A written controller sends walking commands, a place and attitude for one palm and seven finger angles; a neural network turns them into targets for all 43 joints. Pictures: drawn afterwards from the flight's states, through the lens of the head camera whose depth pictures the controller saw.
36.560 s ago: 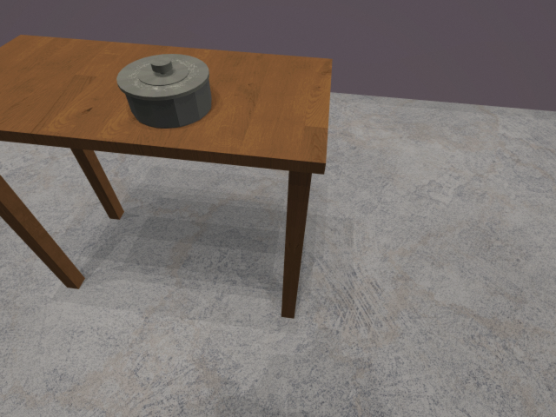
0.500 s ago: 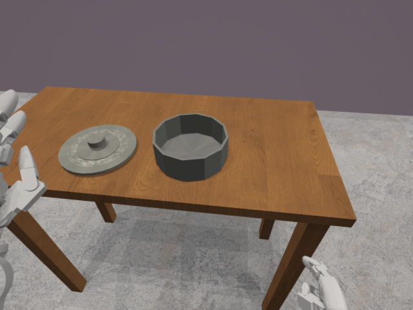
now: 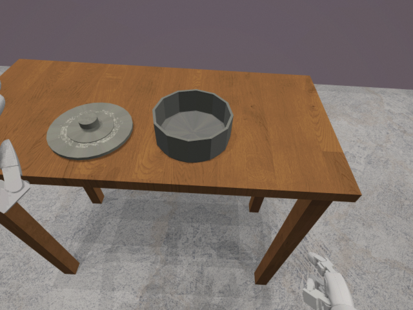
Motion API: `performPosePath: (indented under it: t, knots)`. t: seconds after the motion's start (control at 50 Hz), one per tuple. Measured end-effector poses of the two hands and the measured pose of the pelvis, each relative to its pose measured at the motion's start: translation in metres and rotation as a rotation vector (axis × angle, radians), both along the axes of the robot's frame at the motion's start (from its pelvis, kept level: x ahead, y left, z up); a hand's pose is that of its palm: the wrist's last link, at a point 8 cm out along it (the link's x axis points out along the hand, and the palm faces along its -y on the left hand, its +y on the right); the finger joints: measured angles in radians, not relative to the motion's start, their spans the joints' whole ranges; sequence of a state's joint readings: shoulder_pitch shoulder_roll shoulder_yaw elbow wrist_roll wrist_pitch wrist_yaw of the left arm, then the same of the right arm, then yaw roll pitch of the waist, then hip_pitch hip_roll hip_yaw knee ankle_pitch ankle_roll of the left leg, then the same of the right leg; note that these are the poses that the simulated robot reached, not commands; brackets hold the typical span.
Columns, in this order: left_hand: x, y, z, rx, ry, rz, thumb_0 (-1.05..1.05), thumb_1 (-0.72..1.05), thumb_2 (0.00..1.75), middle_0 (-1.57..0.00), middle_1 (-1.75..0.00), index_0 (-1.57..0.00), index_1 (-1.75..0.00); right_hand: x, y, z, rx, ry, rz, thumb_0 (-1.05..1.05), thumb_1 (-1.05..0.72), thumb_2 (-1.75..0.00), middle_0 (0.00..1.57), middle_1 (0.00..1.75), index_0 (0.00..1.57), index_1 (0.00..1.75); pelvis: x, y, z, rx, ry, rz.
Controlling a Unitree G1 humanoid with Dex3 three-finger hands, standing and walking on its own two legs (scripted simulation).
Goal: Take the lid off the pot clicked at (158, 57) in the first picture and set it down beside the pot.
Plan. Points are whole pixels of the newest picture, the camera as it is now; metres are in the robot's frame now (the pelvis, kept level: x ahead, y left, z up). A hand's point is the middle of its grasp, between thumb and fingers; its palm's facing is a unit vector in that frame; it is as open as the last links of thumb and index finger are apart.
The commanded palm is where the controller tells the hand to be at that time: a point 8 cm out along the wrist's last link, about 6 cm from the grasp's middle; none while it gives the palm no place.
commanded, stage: step back with the hand held close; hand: left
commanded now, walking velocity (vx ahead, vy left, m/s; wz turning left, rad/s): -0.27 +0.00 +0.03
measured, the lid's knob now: (88, 121) +0.49 +0.32 +0.07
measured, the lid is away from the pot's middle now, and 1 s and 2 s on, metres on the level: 0.25 0.25 0.25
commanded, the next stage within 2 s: stop stepping back and stand still in 0.92 s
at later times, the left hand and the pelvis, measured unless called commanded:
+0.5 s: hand out of the picture +0.12 +0.23 +0.24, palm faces +0.45 -0.80 -0.41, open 7.4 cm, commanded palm +0.06 +0.28 +0.26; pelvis -0.07 +0.00 -0.01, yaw +1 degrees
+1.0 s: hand out of the picture +0.01 +0.28 +0.25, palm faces +0.43 -0.82 -0.38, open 7.4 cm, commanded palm none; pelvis -0.17 +0.06 -0.03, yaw -4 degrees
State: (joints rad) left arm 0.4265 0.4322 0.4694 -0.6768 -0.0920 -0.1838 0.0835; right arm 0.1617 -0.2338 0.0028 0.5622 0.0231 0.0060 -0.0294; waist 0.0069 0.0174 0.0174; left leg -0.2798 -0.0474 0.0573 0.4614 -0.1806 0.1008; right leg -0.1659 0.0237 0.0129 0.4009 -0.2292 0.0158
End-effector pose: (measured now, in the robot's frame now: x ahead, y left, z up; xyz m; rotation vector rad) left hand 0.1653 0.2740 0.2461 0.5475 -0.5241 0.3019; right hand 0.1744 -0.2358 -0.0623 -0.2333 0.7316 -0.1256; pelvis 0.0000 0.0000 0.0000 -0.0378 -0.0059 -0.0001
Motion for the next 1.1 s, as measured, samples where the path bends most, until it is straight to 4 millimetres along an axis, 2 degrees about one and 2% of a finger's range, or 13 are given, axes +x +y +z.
performPosePath:
  t: [0.1,0.22,0.32,0.52,0.66,0.72,0.8,0.92,0.98,1.02,1.06,1.1]
  knots:
    - [-0.009,0.001,-0.008,0.067,0.067,-0.03,0.01,0.88,0.9,-0.21,-0.31,-0.22,-0.31,-0.022,0.0,-0.002,-0.022,0.032,-0.028,0.01,-0.91,-0.89,0.2,0.3,0.2,0.3,-0.009,0.004,-0.004,0.011,0.022,-0.003]
    - [-0.037,-0.003,0.01,0.148,-0.02,-0.019,0.01,0.88,0.9,-0.21,-0.31,-0.22,-0.31,-0.039,0.006,-0.011,-0.018,0.041,-0.007,0.01,-0.91,-0.89,0.2,0.3,0.2,0.3,-0.021,0.005,-0.008,0.009,0.048,0.008]
    - [-0.053,-0.003,0.021,0.143,-0.097,0.002,0.01,0.88,0.9,-0.21,-0.31,-0.22,-0.31,-0.051,0.011,-0.018,0.017,0.03,-0.009,0.01,-0.91,-0.89,0.2,0.3,0.2,0.3,-0.04,0.003,-0.009,-0.016,0.039,0.006]
    - [-0.091,0.001,0.003,0.042,-0.106,0.0,0.01,0.88,0.9,-0.21,-0.31,-0.22,-0.31,-0.086,0.003,-0.004,-0.011,-0.023,-0.038,0.01,-0.9,-0.89,0.2,0.3,0.2,0.3,-0.069,0.0,-0.011,-0.044,0.012,0.024]
    - [-0.117,0.018,0.001,0.041,-0.214,-0.024,0.01,0.88,0.9,-0.21,-0.31,-0.22,-0.31,-0.112,0.001,-0.006,-0.104,0.008,-0.054,0.01,-0.91,-0.89,0.2,0.3,0.2,0.3,-0.087,0.018,-0.02,-0.078,-0.007,0.038]
    - [-0.121,0.032,0.002,0.054,-0.244,-0.014,0.01,0.88,0.9,-0.21,-0.31,-0.22,-0.31,-0.121,0.011,-0.006,-0.116,0.001,-0.051,0.01,-0.91,-0.89,0.2,0.3,0.2,0.3,-0.1,0.027,-0.022,-0.085,-0.007,0.023]
    - [-0.127,0.049,0.011,0.048,-0.241,0.002,0.01,0.88,0.9,-0.21,-0.31,-0.22,-0.31,-0.135,0.036,-0.003,-0.07,-0.001,-0.027,0.01,-0.91,-0.89,0.2,0.3,0.2,0.3,-0.121,0.035,-0.013,-0.101,0.018,0.023]
    - [-0.158,0.056,0.017,0.037,-0.205,-0.028,0.01,0.88,0.9,-0.21,-0.31,-0.21,-0.31,-0.158,0.072,0.001,0.0,-0.004,0.007,0.01,-0.91,-0.89,0.2,0.3,0.2,0.3,-0.149,0.047,-0.006,-0.106,0.077,0.005]
    - [-0.184,0.05,0.014,0.099,-0.259,-0.074,0.01,0.88,0.9,-0.21,-0.31,-0.21,-0.3,-0.168,0.081,-0.008,0.01,-0.04,0.025,0.01,-0.9,-0.89,0.2,0.3,0.2,0.3,-0.169,0.054,-0.021,-0.043,0.074,-0.052]
    - [-0.2,0.047,0.013,0.106,-0.317,-0.147,0.01,0.88,0.9,-0.21,-0.31,-0.21,-0.31,-0.181,0.085,-0.015,-0.002,-0.044,0.001,0.01,-0.9,-0.89,0.21,0.3,0.2,0.3,-0.178,0.066,-0.029,-0.076,0.034,-0.077]
    - [-0.197,0.059,0.004,0.063,-0.336,-0.189,0.01,0.88,0.9,-0.21,-0.31,-0.22,-0.31,-0.198,0.088,-0.02,0.005,-0.035,-0.045,0.01,-0.9,-0.89,0.2,0.3,0.2,0.3,-0.179,0.078,-0.032,-0.083,0.009,-0.063]
    - [-0.193,0.079,-0.001,0.001,-0.385,-0.188,0.01,0.88,0.9,-0.21,-0.31,-0.22,-0.31,-0.216,0.091,-0.021,-0.027,-0.031,-0.08,0.01,-0.9,-0.89,0.21,0.3,0.2,0.3,-0.183,0.089,-0.039,-0.074,-0.005,-0.072]
